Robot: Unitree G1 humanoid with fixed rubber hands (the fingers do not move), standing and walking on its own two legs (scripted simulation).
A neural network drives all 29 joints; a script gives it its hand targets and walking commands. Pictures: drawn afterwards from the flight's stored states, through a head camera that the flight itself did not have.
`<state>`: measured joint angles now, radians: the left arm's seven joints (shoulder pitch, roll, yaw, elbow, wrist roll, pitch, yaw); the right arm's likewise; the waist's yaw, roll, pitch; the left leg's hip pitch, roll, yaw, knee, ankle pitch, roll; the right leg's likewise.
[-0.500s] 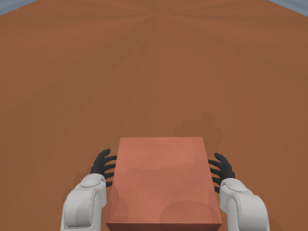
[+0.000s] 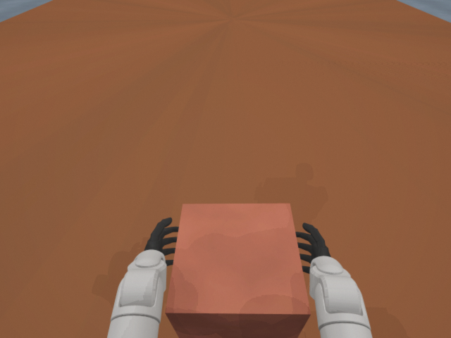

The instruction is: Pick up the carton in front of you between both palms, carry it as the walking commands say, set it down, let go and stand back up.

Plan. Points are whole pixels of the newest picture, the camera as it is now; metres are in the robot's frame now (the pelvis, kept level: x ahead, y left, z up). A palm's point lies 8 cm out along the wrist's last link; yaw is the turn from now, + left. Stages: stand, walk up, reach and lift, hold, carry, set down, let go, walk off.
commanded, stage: carry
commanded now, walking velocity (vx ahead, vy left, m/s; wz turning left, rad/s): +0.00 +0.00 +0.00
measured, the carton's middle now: (236, 281) +0.29 +0.00 -0.05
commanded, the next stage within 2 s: hold in 0.74 s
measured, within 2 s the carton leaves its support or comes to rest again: neither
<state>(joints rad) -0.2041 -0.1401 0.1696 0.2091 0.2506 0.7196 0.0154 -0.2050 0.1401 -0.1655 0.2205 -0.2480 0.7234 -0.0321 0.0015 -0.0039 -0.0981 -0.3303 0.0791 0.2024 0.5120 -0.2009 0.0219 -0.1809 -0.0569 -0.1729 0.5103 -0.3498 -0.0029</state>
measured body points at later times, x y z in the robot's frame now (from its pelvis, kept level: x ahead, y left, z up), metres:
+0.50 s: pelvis -0.01 -0.01 +0.00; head -0.03 +0.00 +0.45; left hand +0.28 +0.14 +0.03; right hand +0.28 -0.16 +0.03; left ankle +0.04 +0.11 -0.73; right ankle -0.05 -0.10 -0.73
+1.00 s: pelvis -0.03 +0.00 +0.01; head -0.05 +0.01 +0.46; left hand +0.28 +0.12 +0.03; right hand +0.26 -0.18 +0.03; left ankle +0.04 +0.12 -0.73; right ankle -0.05 -0.11 -0.73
